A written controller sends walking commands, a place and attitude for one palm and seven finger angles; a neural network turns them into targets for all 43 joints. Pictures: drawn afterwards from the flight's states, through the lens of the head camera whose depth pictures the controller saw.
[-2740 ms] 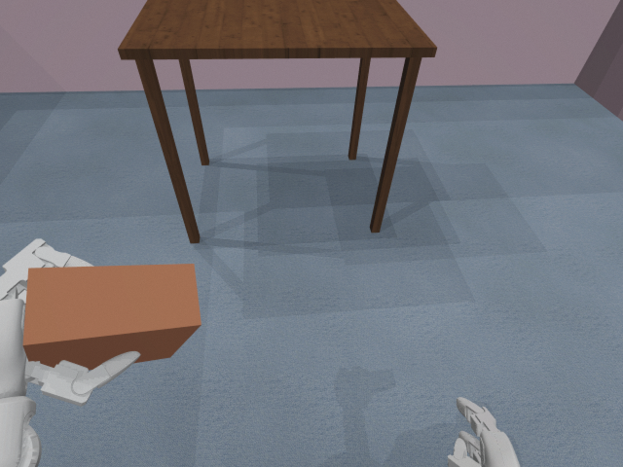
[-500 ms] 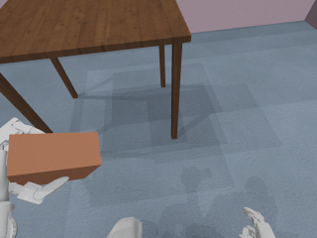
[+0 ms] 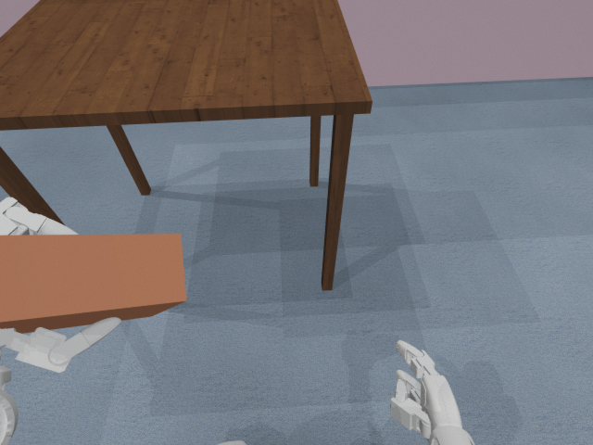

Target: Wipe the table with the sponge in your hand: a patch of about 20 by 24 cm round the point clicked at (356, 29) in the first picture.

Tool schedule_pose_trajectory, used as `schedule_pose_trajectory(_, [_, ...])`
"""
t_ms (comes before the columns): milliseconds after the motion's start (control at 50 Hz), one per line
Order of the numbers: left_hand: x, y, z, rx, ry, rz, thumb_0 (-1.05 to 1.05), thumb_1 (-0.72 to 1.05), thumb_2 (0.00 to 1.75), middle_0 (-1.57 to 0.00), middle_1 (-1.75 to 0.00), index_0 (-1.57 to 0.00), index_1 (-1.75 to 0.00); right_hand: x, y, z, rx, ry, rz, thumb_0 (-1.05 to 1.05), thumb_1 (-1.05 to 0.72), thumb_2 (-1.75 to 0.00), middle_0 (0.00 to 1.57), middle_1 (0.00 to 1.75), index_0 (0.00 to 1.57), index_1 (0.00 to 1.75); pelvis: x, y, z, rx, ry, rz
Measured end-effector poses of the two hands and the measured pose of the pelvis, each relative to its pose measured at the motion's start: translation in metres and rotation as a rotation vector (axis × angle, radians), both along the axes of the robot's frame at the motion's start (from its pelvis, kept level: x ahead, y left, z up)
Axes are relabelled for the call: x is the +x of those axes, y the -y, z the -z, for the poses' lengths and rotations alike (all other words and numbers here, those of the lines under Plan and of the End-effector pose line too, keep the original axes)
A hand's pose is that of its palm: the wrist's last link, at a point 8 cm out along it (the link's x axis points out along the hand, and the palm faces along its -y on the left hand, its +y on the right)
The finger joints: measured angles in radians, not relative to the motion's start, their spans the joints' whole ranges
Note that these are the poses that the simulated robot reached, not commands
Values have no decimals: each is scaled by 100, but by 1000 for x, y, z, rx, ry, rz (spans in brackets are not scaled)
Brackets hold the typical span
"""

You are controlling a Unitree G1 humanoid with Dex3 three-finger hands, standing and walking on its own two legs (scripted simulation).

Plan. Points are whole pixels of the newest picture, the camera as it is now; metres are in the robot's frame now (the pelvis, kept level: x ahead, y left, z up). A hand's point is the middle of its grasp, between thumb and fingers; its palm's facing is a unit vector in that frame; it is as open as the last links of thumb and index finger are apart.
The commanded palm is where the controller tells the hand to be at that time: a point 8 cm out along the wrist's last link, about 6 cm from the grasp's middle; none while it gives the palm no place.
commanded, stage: turn to face it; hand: left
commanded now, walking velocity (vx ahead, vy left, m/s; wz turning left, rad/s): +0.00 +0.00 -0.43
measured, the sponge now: (119, 283) +0.22 +0.21 +0.17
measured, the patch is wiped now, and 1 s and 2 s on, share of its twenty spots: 0.00 0.00 0.00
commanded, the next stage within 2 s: take the last steps up to it in 0.42 s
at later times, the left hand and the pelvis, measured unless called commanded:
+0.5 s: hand (121, 291) +0.21 +0.19 +0.18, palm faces +0.26 -0.87 -0.43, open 10.4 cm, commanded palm +0.17 +0.23 +0.19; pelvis -0.04 -0.02 +0.01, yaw -10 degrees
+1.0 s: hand (144, 317) +0.19 +0.16 +0.18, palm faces +0.22 -0.87 -0.45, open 10.4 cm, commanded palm +0.15 +0.21 +0.19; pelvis -0.06 -0.03 +0.01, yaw -11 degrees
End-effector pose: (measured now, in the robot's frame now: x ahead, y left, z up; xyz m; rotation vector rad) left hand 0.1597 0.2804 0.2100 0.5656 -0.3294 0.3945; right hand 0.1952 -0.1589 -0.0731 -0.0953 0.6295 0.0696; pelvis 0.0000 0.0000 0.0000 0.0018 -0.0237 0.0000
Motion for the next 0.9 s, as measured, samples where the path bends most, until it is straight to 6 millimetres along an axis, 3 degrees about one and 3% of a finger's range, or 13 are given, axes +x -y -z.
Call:
schedule_pose_trajectory(120, [24,30,19,-66,-66,18,-1,-51,100,-70,-136,-70,-136,-16,57,16,-51,-73,81,1,-90,-90,21,30,21,30,-3,19,1,24,-4,42])
schedule_pose_trajectory(240, [36,57,14,-40,-99,151,-1,-51,100,-70,-136,-70,-136,-59,120,0,-165,-125,246,1,-91,-90,20,30,21,30,-11,27,-9,40,-32,88])
schedule_pose_trajectory(340, [31,60,3,10,-50,224,-1,-51,100,-70,-136,-70,-136,-97,149,-13,-245,-151,336,1,-91,-90,20,30,20,30,-21,26,-10,32,-50,124])
schedule_pose_trajectory(420, [24,50,6,-2,-13,236,-1,-51,100,-70,-136,-70,-136,-123,150,-16,-271,-158,377,1,-91,-90,20,30,20,30,-31,19,-6,11,-41,139])
schedule_pose_trajectory(520, [13,43,12,-40,-24,211,-1,-51,100,-70,-136,-70,-136,-143,128,-15,-222,-144,392,1,-91,-90,20,30,20,30,-40,16,-10,-1,-17,174])
schedule_pose_trajectory(660, [5,70,17,-49,-46,221,-1,-51,100,-70,-136,-70,-136,-155,99,7,-80,-119,340,1,-91,-90,20,30,20,30,-57,30,-5,-18,-2,221])
schedule_pose_trajectory(780, [4,98,19,-51,-58,273,-1,-51,100,-70,-136,-70,-136,-173,113,21,-69,-182,349,1,-90,-90,20,30,21,30,-72,41,-4,-5,-3,212])
schedule_pose_trajectory(900, [-4,93,13,-16,-102,280,-1,-51,100,-70,-136,-70,-136,-192,140,8,-152,-238,402,1,-91,-90,20,30,21,30,-71,40,-16,23,-26,207])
